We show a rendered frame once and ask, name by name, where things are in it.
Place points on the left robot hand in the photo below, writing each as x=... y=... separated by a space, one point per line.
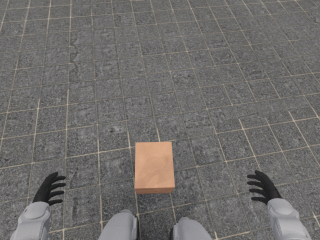
x=44 y=193

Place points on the left robot forearm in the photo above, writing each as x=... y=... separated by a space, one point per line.
x=34 y=222

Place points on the robot right thigh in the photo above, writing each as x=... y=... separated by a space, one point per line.
x=188 y=229

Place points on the right robot hand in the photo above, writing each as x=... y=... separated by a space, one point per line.
x=269 y=191

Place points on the carton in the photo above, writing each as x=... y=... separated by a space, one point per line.
x=154 y=169

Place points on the right robot forearm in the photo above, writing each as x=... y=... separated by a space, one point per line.
x=285 y=221

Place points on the right robot shin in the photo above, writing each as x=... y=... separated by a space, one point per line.
x=184 y=218

